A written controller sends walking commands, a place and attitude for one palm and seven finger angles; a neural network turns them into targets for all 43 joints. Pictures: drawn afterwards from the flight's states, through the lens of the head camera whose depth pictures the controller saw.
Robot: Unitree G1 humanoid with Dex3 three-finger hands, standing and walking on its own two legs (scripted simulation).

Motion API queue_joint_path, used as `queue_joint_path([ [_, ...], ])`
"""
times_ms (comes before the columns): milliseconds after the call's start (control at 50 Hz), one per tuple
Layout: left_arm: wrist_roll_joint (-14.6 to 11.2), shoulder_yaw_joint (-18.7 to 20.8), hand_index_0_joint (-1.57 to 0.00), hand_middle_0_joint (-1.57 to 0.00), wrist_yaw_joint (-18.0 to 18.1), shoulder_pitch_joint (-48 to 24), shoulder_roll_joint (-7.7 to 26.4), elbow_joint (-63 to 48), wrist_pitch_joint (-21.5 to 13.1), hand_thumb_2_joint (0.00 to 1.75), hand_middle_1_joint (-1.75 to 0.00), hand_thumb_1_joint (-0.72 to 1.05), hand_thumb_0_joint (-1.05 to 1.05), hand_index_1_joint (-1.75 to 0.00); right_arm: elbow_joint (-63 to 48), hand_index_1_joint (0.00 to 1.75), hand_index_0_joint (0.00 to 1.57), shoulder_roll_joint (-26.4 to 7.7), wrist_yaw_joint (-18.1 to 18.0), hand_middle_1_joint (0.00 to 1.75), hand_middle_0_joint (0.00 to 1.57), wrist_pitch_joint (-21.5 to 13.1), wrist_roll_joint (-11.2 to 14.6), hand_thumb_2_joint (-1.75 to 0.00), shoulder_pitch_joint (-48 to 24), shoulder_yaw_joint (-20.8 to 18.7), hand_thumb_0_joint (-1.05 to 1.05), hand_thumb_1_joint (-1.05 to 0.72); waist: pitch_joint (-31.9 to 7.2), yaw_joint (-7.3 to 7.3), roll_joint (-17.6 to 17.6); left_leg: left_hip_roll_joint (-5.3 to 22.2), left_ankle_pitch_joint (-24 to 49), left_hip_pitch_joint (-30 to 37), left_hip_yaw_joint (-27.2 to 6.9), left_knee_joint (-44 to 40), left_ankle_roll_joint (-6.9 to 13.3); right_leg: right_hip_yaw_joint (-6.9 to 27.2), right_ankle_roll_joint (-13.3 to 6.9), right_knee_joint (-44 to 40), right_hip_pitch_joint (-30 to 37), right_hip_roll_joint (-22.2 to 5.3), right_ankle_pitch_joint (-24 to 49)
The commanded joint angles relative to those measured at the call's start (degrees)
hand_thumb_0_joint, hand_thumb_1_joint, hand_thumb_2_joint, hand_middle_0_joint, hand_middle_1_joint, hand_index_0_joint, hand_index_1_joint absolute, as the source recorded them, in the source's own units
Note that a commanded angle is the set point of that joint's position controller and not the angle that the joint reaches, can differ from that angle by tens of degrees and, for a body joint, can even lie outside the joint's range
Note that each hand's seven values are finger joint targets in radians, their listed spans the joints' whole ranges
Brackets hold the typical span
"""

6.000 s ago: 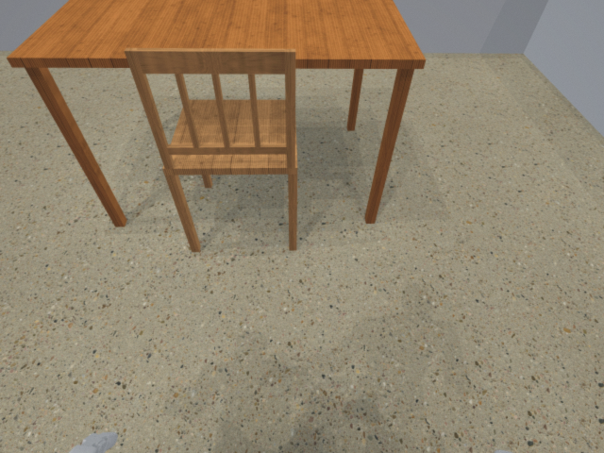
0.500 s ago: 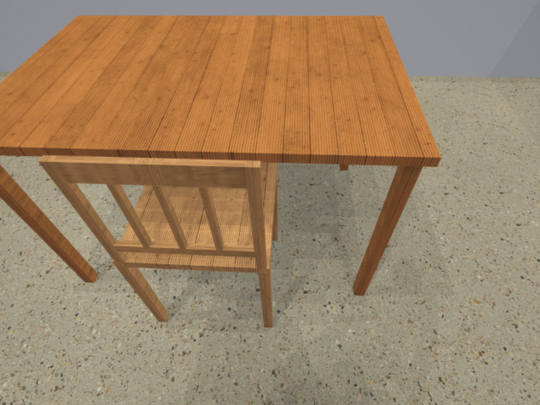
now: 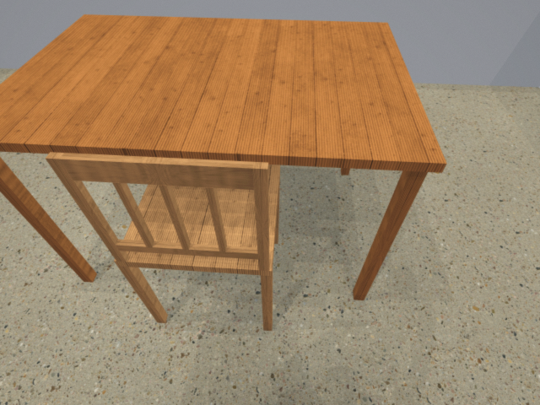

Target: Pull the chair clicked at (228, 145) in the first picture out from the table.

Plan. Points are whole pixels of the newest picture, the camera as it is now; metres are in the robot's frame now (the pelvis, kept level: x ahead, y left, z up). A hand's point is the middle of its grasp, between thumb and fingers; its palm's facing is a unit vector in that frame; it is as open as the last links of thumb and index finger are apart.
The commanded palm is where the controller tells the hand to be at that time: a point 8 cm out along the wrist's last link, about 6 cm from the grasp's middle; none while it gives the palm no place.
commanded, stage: shuffle to correct the standing spot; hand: left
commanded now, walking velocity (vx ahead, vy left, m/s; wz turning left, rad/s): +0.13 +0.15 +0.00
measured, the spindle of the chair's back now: (176, 217) +0.51 +0.25 -0.11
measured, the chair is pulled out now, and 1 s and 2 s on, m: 0.00 0.00 0.00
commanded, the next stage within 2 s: come to a stop and stand still in 0.20 s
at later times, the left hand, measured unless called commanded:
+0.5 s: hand out of the picture +0.05 +0.23 -0.19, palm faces +0.07 -0.98 -0.20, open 7.3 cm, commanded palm none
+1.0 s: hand out of the picture +0.11 +0.21 -0.16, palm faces +0.02 -0.97 -0.24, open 7.2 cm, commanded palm none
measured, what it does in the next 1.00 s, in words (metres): steps on the spot: right foot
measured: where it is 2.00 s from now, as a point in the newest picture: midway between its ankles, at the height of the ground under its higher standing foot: outside the picture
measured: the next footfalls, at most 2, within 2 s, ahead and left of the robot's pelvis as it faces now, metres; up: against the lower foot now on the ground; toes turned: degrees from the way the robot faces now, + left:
right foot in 0.64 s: +0.11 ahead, -0.05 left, +0.00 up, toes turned +0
left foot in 1.68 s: +0.07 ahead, +0.15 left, +0.00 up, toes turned +4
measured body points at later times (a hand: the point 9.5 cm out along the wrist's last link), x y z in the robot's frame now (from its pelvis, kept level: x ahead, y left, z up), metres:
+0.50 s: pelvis +0.06 +0.06 -0.01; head +0.09 +0.07 +0.44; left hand +0.05 +0.28 -0.18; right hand +0.08 -0.16 -0.16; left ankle +0.03 +0.15 -0.74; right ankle +0.01 -0.08 -0.71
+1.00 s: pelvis +0.06 +0.03 +0.00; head +0.08 +0.02 +0.45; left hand +0.11 +0.26 -0.15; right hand +0.07 -0.19 -0.16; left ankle +0.03 +0.15 -0.74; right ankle +0.07 -0.05 -0.74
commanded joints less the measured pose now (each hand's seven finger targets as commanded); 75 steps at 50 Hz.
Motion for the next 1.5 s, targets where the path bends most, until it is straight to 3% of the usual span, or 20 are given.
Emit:
queue_joint_path([
  [0, 0.3, 2.8, -0.2, -0.2, 0.2, 4.0, 9.3, -2.7, -0.3, 0.9, -0.3, 0.9, 0.0, -0.3, -1.9, 0.3, 0.2, -3.4, 0.3, 0.3, 0.2, 0.2, -0.1, -0.9, 6.3, -1.1, 0.0, -0.9, 5.0, 0.26, -7.1, -1.9, -4.6, -8.4, 2.5, 2.0, 2.6, 13.4, -4.8, -13.3, -1.9, -10.4, -19.1],
  [60, 0.2, 3.3, -0.2, -0.2, 0.1, 3.0, 8.5, -3.8, -0.3, 0.9, -0.3, 0.9, 0.0, -0.3, -1.8, 0.3, 0.2, -3.0, 0.3, 0.3, 0.2, -0.5, -0.2, -0.9, 8.4, -1.0, 0.0, -0.9, 4.7, -0.52, -3.4, -1.3, -1.8, -5.1, 1.7, -1.6, 2.9, 10.3, -4.6, -8.1, -4.3, -9.1, -14.3],
  [120, 0.6, 2.8, -0.2, -0.2, -0.3, 1.0, 4.8, -5.5, -0.2, 0.9, -0.3, 0.9, 0.0, -0.3, -1.7, 0.3, 0.2, -6.2, 0.0, 0.3, 0.2, -1.2, -0.2, -0.9, 10.5, -1.5, 0.0, -0.9, 5.1, -0.89, 10.1, 5.5, 5.2, -4.5, -5.9, -7.8, 6.2, -0.5, -1.9, 6.1, -5.4, -1.7, -8.1],
  [180, 0.5, 2.2, -0.2, -0.2, -0.4, 2.5, 3.2, -5.1, -0.9, 0.9, -0.3, 0.9, 0.0, -0.3, -2.9, 0.3, 0.2, -6.5, -0.6, 0.3, 0.2, -1.4, 0.0, -0.9, 8.1, -1.3, 0.0, -0.9, 4.7, 1.03, 7.7, 6.4, 21.2, -4.1, -5.9, -4.1, 8.5, -1.4, -2.0, 7.3, -3.1, -1.1, -4.5],
  [220, 0.4, 3.0, -0.2, -0.2, -0.2, 8.1, 5.6, -3.1, -1.6, 0.9, -0.3, 0.9, 0.0, -0.3, -4.7, 0.3, 0.2, -6.1, -0.7, 0.3, 0.2, -1.8, 0.2, -0.9, 5.9, -1.4, 0.0, -0.9, 1.0, 3.31, -1.4, 1.0, 20.0, -10.2, -0.3, 6.3, 5.7, 6.2, -4.2, 4.0, 7.9, -6.5, 10.8],
  [260, 0.3, 4.7, -0.2, -0.2, 0.6, 15.8, 11.1, -0.3, -1.9, 0.9, -0.3, 0.9, 0.0, -0.3, -7.4, 0.3, 0.2, -4.3, -0.3, 0.3, 0.2, -1.6, 0.4, -0.9, 1.6, -1.5, 0.0, -0.9, -0.7, 5.65, -17.6, -3.4, -12.1, -24.5, 4.3, 20.2, 2.1, 21.2, -10.6, -3.8, 19.6, -21.4, 32.4],
  [280, 0.7, 5.0, -0.2, -0.2, 1.0, 16.5, 11.5, -0.1, -1.6, 0.9, -0.3, 0.9, 0.0, -0.3, -8.7, 0.3, 0.2, -4.5, -0.4, 0.3, 0.2, -1.3, 0.5, -0.9, -1.1, -1.9, 0.0, -0.9, 0.0, 6.23, -15.9, -2.0, -17.4, -27.2, 2.3, 24.2, 1.9, 23.2, -13.2, -3.7, 19.9, -24.5, 36.0],
  [300, 1.1, 4.9, -0.2, -0.2, 1.3, 14.1, 10.7, -0.9, -1.2, 0.9, -0.3, 0.9, 0.0, -0.3, -9.2, 0.3, 0.2, -3.7, -0.2, 0.3, 0.2, -1.4, 0.7, -0.9, -2.4, -2.0, 0.0, -0.9, 1.6, 5.17, -13.1, -0.2, -18.0, -25.6, -1.1, 22.3, 2.4, 20.9, -12.7, -2.1, 15.5, -24.0, 34.7],
  [340, 0.8, 3.8, -0.2, -0.2, 1.1, 2.9, 8.5, -4.3, -0.3, 0.9, -0.3, 0.9, 0.0, -0.3, -5.8, 0.3, 0.2, -1.7, 0.2, 0.3, 0.2, -1.4, 0.9, -0.9, 5.9, -2.0, 0.0, -0.9, 0.7, -2.41, -10.8, -1.6, -0.5, -3.7, 1.2, 1.2, 2.5, 8.3, -5.6, 2.7, -1.8, -15.4, 21.3],
  [360, 0.2, 3.1, -0.2, -0.2, 1.0, 0.6, 5.4, -5.7, 0.2, 0.9, -0.3, 0.9, 0.0, -0.3, -3.3, 0.3, 0.2, -3.8, -0.1, 0.3, 0.2, -1.9, 0.2, -0.9, 11.0, -2.2, 0.0, -0.9, 0.7, -3.7, -0.5, 1.3, 12.1, 3.3, -2.9, -5.3, 3.3, 2.6, -1.9, 11.5, -8.1, -7.2, 8.1],
  [380, -0.2, 2.4, -0.2, -0.2, 0.8, 0.9, 2.7, -7.0, 0.7, 0.9, -0.3, 0.9, 0.0, -0.3, -2.9, 0.3, 0.2, -8.1, -0.6, 0.3, 0.2, -2.0, -0.4, -0.9, 12.7, -3.0, 0.0, -0.9, 0.0, -3.32, 15.8, 12.6, 22.4, 3.1, -15.2, -10.1, 6.7, -1.8, 1.8, 19.5, -12.6, -1.5, -15.7],
  [420, -0.1, 2.2, -0.2, -0.2, 1.4, -0.5, 2.3, -6.5, 1.0, 0.9, -0.3, 0.9, 0.0, -0.3, -4.0, 0.3, 0.2, -6.9, -1.2, 0.3, 0.2, -1.9, -0.7, -0.9, 7.3, -2.1, 0.0, -0.9, 4.9, -1.94, 11.2, 15.4, 31.5, -3.6, -17.0, -10.5, 11.6, 3.9, 0.5, 25.3, -12.1, -3.0, -18.8],
  [440, 0.0, 1.9, -0.2, -0.2, 1.2, 0.5, 2.2, -5.2, 0.8, 0.9, -0.3, 0.9, 0.0, -0.3, -4.4, 0.3, 0.2, -6.1, -1.5, 0.3, 0.2, -2.0, -0.5, -0.9, 4.2, -1.7, 0.0, -0.9, 4.9, -0.89, 9.2, 14.5, 39.6, -3.2, -13.9, -8.6, 12.2, 4.4, 0.7, 24.8, -11.0, -3.9, -16.7],
  [520, -0.5, 1.0, -0.2, -0.2, 0.8, 1.9, 1.7, -3.2, 0.4, 0.9, -0.3, 0.9, 0.0, -0.3, -4.1, 0.3, 0.2, -7.6, -2.0, 0.3, 0.2, -1.8, -0.1, -0.9, 1.0, -2.1, 0.0, -0.9, -0.8, -0.74, 4.7, 11.4, 55.9, 7.8, -6.5, -3.2, 10.6, 1.9, 1.4, 8.9, -6.5, -2.9, -9.3],
  [580, -0.3, 1.6, -0.2, -0.2, 0.8, 3.0, 3.9, -3.2, 0.3, 0.9, -0.3, 0.9, 0.0, -0.3, -4.1, 0.3, 0.2, -7.7, -2.1, 0.3, 0.2, -1.1, 0.3, -0.9, -0.1, -2.8, 0.0, -0.9, -1.5, -0.21, 4.4, 9.4, 50.6, 6.9, -4.7, -0.5, 7.8, 2.7, 0.6, -0.7, -1.3, -2.4, 4.2],
  [620, 0.1, 1.9, -0.2, -0.2, 0.8, 4.3, 6.5, -3.4, 0.0, 0.9, -0.3, 0.9, 0.0, -0.3, -5.4, 0.3, 0.2, -7.2, -2.1, 0.3, 0.2, -0.7, 0.6, -0.9, -1.0, -3.3, 0.0, -0.9, -3.3, -0.42, 0.7, 5.0, 36.4, 2.3, -1.6, 1.3, 4.7, 6.8, -1.0, 1.2, 3.0, -6.0, 29.2],
  [700, 0.2, 1.7, -0.2, -0.2, 1.0, 2.3, 7.2, -5.0, -0.2, 0.9, -0.3, 0.9, 0.0, -0.3, -5.1, 0.3, 0.2, -5.7, -1.8, 0.3, 0.2, 0.2, 0.8, -0.9, -0.5, -3.5, 0.0, -0.9, -5.2, -1.16, -7.2, 2.3, 20.7, 0.6, 0.4, 2.1, 3.0, 9.3, -3.7, 2.3, 3.6, -9.1, 38.9],
  [860, -0.3, 0.8, -0.2, -0.2, 0.9, -0.8, 6.6, -4.7, -0.3, 0.9, -0.3, 0.9, 0.0, -0.3, -3.2, 0.3, 0.2, -4.8, -1.0, 0.3, 0.2, -0.3, 0.4, -0.9, -2.8, -2.1, 0.0, -0.9, -2.5, -0.55, -1.1, 3.5, 14.2, 1.2, -0.8, -5.5, 2.9, 8.9, -1.6, -4.0, 2.4, -6.0, 18.9],
  [1140, -0.5, 0.5, -0.2, -0.2, 0.6, 0.8, 6.9, -2.2, -1.2, 0.9, -0.3, 0.9, 0.0, -0.3, 0.3, 0.3, 0.2, -3.8, -0.3, 0.3, 0.2, -0.2, 0.3, -0.9, 2.2, -0.9, 0.0, -0.9, 3.2, -0.48, -2.2, 2.0, 4.2, -1.2, -0.3, -9.4, 2.3, 9.8, -1.5, -14.0, 0.9, -5.5, -0.2],
  [1480, -0.5, 0.4, -0.2, -0.2, 0.8, 6.6, 4.1, 0.2, -1.7, 0.9, -0.3, 0.9, 0.0, -0.3, 1.5, 0.3, 0.2, -1.3, -0.8, 0.3, 0.2, -0.4, 0.5, -0.9, 6.7, -0.5, 0.0, -0.9, 3.3, -0.44, -1.5, 1.6, 4.7, -1.7, 0.5, -7.9, 2.3, 9.8, -0.8, -15.3, 0.5, -4.9, -1.0],
])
